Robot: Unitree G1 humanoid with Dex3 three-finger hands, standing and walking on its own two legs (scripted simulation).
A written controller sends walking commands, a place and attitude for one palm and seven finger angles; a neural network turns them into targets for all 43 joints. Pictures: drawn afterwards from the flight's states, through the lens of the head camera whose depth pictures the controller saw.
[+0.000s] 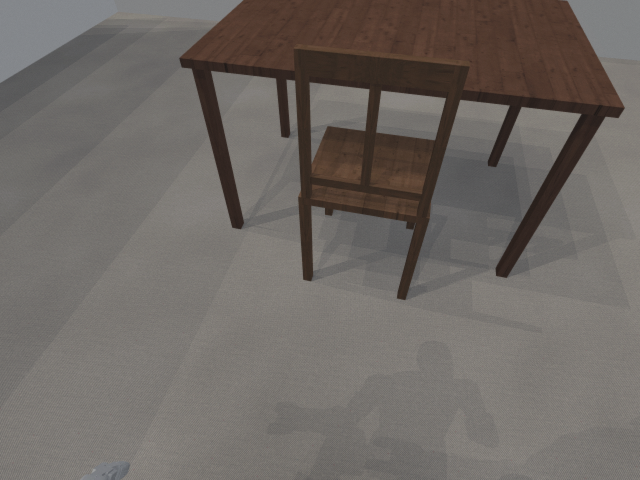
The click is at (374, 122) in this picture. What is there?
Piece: chair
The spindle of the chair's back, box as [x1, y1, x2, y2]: [360, 83, 381, 185]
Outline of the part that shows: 370,83 360,182 360,184 366,185 369,184 381,87 381,84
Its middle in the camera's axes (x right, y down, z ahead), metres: +0.12 -0.26 +0.99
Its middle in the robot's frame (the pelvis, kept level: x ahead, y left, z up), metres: +0.91 -0.07 -0.09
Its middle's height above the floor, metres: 0.67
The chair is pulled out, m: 0.00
